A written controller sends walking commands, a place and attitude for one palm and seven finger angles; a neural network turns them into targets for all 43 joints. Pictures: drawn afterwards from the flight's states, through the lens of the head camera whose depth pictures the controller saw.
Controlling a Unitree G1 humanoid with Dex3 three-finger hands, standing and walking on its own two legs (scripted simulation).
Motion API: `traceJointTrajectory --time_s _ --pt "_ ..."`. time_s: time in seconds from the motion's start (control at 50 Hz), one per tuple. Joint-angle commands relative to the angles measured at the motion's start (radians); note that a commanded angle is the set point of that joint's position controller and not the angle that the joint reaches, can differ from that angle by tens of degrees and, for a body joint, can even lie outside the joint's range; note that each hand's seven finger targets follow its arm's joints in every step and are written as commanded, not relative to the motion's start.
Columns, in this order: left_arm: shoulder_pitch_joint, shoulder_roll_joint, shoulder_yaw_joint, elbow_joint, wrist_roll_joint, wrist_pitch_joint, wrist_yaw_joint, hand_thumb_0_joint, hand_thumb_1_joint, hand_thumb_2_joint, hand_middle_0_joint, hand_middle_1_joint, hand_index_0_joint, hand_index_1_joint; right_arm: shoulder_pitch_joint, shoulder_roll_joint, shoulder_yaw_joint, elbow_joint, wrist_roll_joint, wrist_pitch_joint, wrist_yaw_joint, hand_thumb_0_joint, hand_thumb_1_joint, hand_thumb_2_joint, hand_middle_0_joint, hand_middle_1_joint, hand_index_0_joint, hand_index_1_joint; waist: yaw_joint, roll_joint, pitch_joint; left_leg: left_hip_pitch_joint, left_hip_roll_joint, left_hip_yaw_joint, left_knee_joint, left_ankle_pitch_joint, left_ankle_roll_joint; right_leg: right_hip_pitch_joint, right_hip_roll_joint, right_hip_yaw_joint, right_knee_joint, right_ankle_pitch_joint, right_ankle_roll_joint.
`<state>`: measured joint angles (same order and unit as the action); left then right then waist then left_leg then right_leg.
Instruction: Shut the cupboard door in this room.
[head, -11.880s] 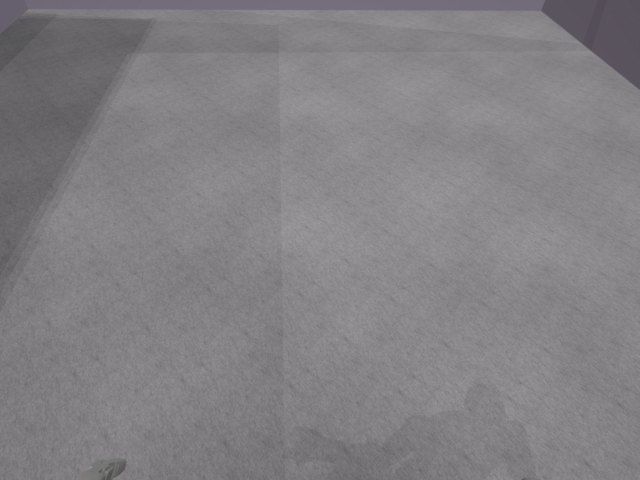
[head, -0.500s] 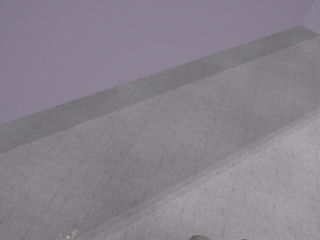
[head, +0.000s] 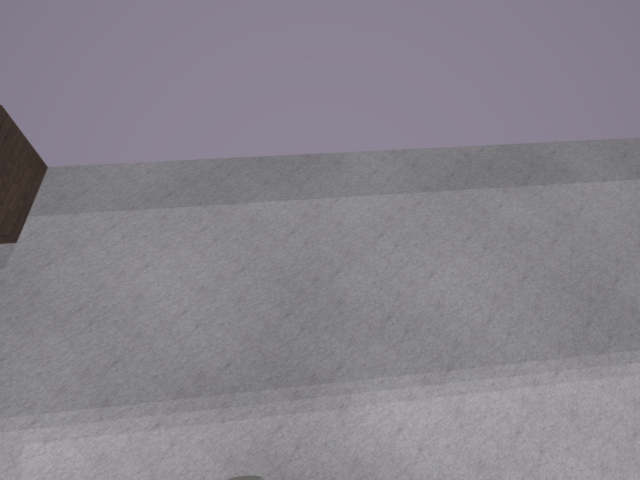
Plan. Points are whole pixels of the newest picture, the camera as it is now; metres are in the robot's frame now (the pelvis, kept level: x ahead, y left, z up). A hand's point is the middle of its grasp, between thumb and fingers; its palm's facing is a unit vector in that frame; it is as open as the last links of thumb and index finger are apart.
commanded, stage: walk to a spot facing it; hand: left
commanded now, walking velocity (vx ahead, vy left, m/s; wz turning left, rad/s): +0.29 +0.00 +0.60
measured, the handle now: out of the picture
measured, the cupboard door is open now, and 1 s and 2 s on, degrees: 82 82 82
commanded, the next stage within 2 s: turn to face it in 1.86 s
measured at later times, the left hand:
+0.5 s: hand (173, 415) +0.21 +0.22 -0.14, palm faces +0.18 -0.95 -0.24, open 7.4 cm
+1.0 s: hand out of the picture +0.09 +0.20 -0.18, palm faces +0.55 -0.81 -0.18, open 7.4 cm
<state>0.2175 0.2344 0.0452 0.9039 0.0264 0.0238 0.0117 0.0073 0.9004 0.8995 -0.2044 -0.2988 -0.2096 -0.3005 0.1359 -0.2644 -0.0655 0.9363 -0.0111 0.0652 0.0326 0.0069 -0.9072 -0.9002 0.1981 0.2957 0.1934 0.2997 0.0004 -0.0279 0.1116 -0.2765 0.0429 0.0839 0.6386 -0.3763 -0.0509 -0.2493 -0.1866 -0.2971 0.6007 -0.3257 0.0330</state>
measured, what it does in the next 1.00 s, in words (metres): walks ahead, turning left: left foot, then right foot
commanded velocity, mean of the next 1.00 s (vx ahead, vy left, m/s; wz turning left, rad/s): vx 0.35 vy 0.00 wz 0.42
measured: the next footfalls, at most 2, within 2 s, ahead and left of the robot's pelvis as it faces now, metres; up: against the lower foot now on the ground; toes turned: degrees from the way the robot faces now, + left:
left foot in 0.02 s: +0.02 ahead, +0.12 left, +0.00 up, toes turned +6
right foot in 0.50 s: +0.25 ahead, -0.10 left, +0.00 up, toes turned +8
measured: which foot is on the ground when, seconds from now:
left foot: up 0.00-0.00, down 0.02-0.50, up 0.52-0.92, down 0.94-1.00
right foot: down 0.00-0.02, up 0.04-0.48, down 0.50-0.94, up 0.96-1.00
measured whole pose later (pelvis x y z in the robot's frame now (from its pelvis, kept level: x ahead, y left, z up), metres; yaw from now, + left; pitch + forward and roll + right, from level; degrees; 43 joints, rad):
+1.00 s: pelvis +0.27 +0.10 -0.01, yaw +29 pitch -1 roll -1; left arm 0.43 0.20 0.04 1.12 0.02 -0.02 0.00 0.01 0.91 0.90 -0.20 -0.30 -0.20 -0.30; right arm 0.04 -0.21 -0.04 0.93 -0.03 -0.05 0.04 0.00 -0.91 -0.90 0.20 0.30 0.19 0.30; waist 0.06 -0.03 0.11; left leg -0.40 0.04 0.13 0.65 -0.22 0.06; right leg -0.15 -0.18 -0.20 0.88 -0.51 0.06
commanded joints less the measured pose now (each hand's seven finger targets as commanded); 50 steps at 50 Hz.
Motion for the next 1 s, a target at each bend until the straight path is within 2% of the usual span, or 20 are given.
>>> traceJointTrajectory --time_s 0.0,0.02,0.06,0.14,0.32,0.42,0.44,0.46,0.48,0.5,0.54,0.58,0.64,0.8,0.84,0.88,0.9,0.92,0.94,0.98 --pt "-0.046 0.107 0.037 -0.114 -0.013 -0.012 -0.015 0.000 0.900 0.900 -0.200 -0.300 -0.200 -0.300 0.178 -0.280 -0.061 -0.061 -0.016 -0.051 -0.011 0.000 -0.900 -0.900 0.200 0.300 0.200 0.300 -0.100 0.359 -0.208 0.381 0.335 -0.471 -0.335 0.267 0.189 -0.386 0.038 0.079 0.357 -0.332 0.055" --pt "-0.163 0.115 0.031 -0.145 -0.002 -0.004 -0.011 0.000 0.900 0.900 -0.200 -0.300 -0.200 -0.300 0.256 -0.278 -0.063 -0.016 -0.016 -0.055 -0.022 0.000 -0.900 -0.900 0.200 0.300 0.200 0.300 -0.149 0.330 -0.171 0.346 0.369 -0.537 -0.363 0.239 0.251 -0.467 0.044 0.192 0.470 -0.346 0.051" --pt "-0.177 0.114 0.042 -0.119 -0.012 -0.017 -0.021 0.000 0.900 0.900 -0.200 -0.300 -0.200 -0.300 0.172 -0.212 -0.043 -0.033 -0.013 -0.064 -0.037 0.000 -0.900 -0.900 0.200 0.300 0.200 0.300 -0.091 0.276 -0.100 0.272 0.287 -0.464 -0.363 0.176 0.241 -0.485 0.034 0.265 0.539 -0.184 0.044" --pt "-0.085 0.117 0.040 -0.056 -0.006 -0.027 -0.039 0.000 0.900 0.900 -0.200 -0.300 -0.200 -0.300 0.115 -0.163 -0.023 -0.054 -0.005 -0.095 -0.035 0.000 -0.900 -0.900 0.200 0.300 0.200 0.300 -0.031 0.153 -0.113 0.250 0.179 -0.314 -0.377 0.290 0.203 -0.401 0.054 0.261 0.508 -0.005 0.060" --pt "-0.215 0.098 0.028 -0.117 -0.010 -0.043 -0.042 0.000 0.900 0.900 -0.200 -0.300 -0.200 -0.300 0.200 -0.164 -0.034 -0.010 -0.010 -0.106 -0.032 0.000 -0.900 -0.900 0.200 0.300 0.200 0.300 -0.059 0.162 -0.049 0.250 0.178 -0.386 -0.392 0.269 0.245 -0.394 0.066 0.257 0.221 0.013 0.081" --pt "-0.080 0.090 0.031 -0.084 -0.010 -0.062 -0.043 0.000 0.900 0.900 -0.200 -0.300 -0.200 -0.300 0.147 -0.152 -0.037 -0.007 -0.013 -0.101 -0.038 0.000 -0.900 -0.900 0.200 0.300 0.200 0.300 0.011 0.150 -0.094 0.067 0.116 -0.362 -0.226 0.339 0.188 -0.003 0.148 0.192 -0.066 0.085 0.052" --pt "0.047 0.129 0.042 -0.045 -0.008 -0.075 -0.038 0.000 0.900 0.900 -0.200 -0.300 -0.200 -0.300 0.137 -0.135 -0.034 -0.010 -0.007 -0.105 -0.037 0.000 -0.900 -0.900 0.200 0.300 0.200 0.300 0.071 0.070 -0.149 -0.035 0.060 -0.317 -0.074 0.305 0.150 0.219 0.121 0.223 -0.158 0.131 0.037" --pt "0.199 0.236 0.070 -0.004 0.004 -0.090 -0.023 0.000 0.900 0.900 -0.200 -0.300 -0.200 -0.300 0.160 -0.067 -0.021 -0.024 0.004 -0.116 -0.028 0.000 -0.900 -0.900 0.200 0.300 0.200 0.300 0.127 -0.165 -0.266 -0.252 -0.039 -0.204 0.200 0.092 0.091 0.509 -0.124 0.465 -0.231 0.021 -0.037" --pt "0.289 0.308 0.079 0.011 -0.002 -0.085 -0.013 0.000 0.900 0.900 -0.200 -0.300 -0.200 -0.300 0.135 -0.048 -0.016 -0.066 0.005 -0.122 -0.027 0.000 -0.900 -0.900 0.200 0.300 0.200 0.300 0.147 -0.318 -0.309 -0.400 -0.098 -0.128 0.435 -0.237 0.067 0.563 -0.347 0.762 -0.326 0.033 -0.119" --pt "0.231 0.277 0.078 0.007 -0.007 -0.081 -0.003 0.000 0.900 0.900 -0.200 -0.300 -0.200 -0.300 0.105 -0.087 -0.028 -0.071 0.004 -0.115 -0.021 0.000 -0.900 -0.900 0.200 0.300 0.200 0.300 0.128 -0.241 -0.246 -0.406 -0.025 -0.156 0.565 -0.190 0.076 0.430 -0.365 0.768 -0.369 -0.135 -0.155" --pt "0.097 0.188 0.055 -0.014 -0.003 -0.088 -0.001 0.000 0.900 0.900 -0.200 -0.300 -0.200 -0.300 0.022 -0.069 -0.028 -0.056 -0.011 -0.100 0.000 0.000 -0.900 -0.900 0.200 0.300 0.200 0.300 0.080 -0.134 -0.063 -0.422 0.052 -0.149 0.651 -0.026 0.071 0.163 -0.304 0.645 -0.428 -0.310 -0.136" --pt "0.032 0.121 0.032 -0.014 0.001 -0.099 0.001 0.000 0.900 0.900 -0.200 -0.300 -0.200 -0.300 0.075 -0.025 -0.022 -0.020 -0.015 -0.076 0.013 0.000 -0.900 -0.900 0.200 0.300 0.200 0.300 0.012 -0.099 -0.058 -0.347 0.065 -0.121 0.604 0.078 0.049 0.070 -0.213 0.396 -0.423 -0.117 -0.087" --pt "0.054 0.098 0.025 0.018 0.005 -0.109 0.003 0.000 0.900 0.900 -0.200 -0.300 -0.200 -0.300 0.077 -0.001 -0.020 -0.015 -0.014 -0.058 0.021 0.000 -0.900 -0.900 0.200 0.300 0.200 0.300 -0.007 -0.130 -0.035 -0.331 0.071 -0.074 0.503 0.141 0.027 0.046 -0.170 0.243 -0.439 0.026 -0.085" --pt "0.194 0.116 0.019 0.116 0.004 -0.115 0.002 0.000 0.900 0.900 -0.200 -0.300 -0.200 -0.300 -0.114 0.031 0.012 -0.065 -0.013 -0.078 0.038 0.000 -0.900 -0.900 0.200 0.300 0.200 0.300 0.048 -0.093 -0.021 -0.267 0.050 0.022 0.077 0.178 0.046 0.214 -0.169 0.118 -0.385 0.305 -0.102" --pt "0.205 0.133 0.025 0.127 0.005 -0.109 0.003 0.000 0.900 0.900 -0.200 -0.300 -0.200 -0.300 -0.106 0.019 0.014 -0.063 -0.012 -0.087 0.033 0.000 -0.900 -0.900 0.200 0.300 0.200 0.300 0.045 -0.104 -0.043 -0.212 0.037 0.039 0.016 0.126 0.066 0.262 -0.187 0.111 -0.329 0.403 -0.105" --pt "0.194 0.150 0.024 0.138 -0.001 -0.104 0.001 0.000 0.900 0.900 -0.200 -0.300 -0.200 -0.300 -0.004 -0.007 0.006 -0.031 -0.017 -0.099 0.019 0.000 -0.900 -0.900 0.200 0.300 0.200 0.300 -0.018 -0.080 -0.094 0.002 -0.024 0.094 -0.072 0.127 0.088 0.215 -0.168 0.056 -0.155 0.582 -0.087" --pt "0.176 0.143 0.021 0.138 -0.007 -0.102 -0.001 0.000 0.900 0.900 -0.200 -0.300 -0.200 -0.300 0.142 -0.059 -0.009 0.009 -0.022 -0.106 0.009 0.000 -0.900 -0.900 0.200 0.300 0.200 0.300 -0.089 -0.013 -0.174 0.235 -0.028 0.078 -0.151 0.171 0.105 0.117 -0.125 0.015 0.070 0.579 -0.053" --pt "0.204 0.085 0.017 0.109 -0.014 -0.097 -0.012 0.000 0.900 0.900 -0.200 -0.300 -0.200 -0.300 0.285 -0.192 -0.042 0.042 -0.032 -0.113 -0.007 0.000 -0.900 -0.900 0.200 0.300 0.200 0.300 -0.145 0.242 -0.303 0.508 0.197 -0.235 -0.198 0.219 0.173 -0.138 -0.002 -0.003 0.381 0.228 0.004" --pt "0.162 0.055 0.001 0.070 -0.016 -0.100 -0.015 0.000 0.900 0.900 -0.200 -0.300 -0.200 -0.300 0.364 -0.263 -0.054 0.070 -0.015 -0.109 -0.020 0.000 -0.900 -0.900 0.200 0.300 0.200 0.300 -0.159 0.375 -0.322 0.601 0.369 -0.525 -0.289 0.367 0.264 -0.368 0.094 0.097 0.592 -0.280 0.016" --pt "0.059 0.048 0.004 0.065 -0.017 -0.090 -0.009 0.000 0.900 0.900 -0.200 -0.300 -0.200 -0.300 0.253 -0.214 -0.045 0.056 -0.002 -0.112 -0.038 0.000 -0.900 -0.900 0.200 0.300 0.200 0.300 -0.114 0.199 -0.221 0.436 0.379 -0.459 -0.328 0.276 0.273 -0.453 0.032 0.237 0.692 -0.188 -0.002"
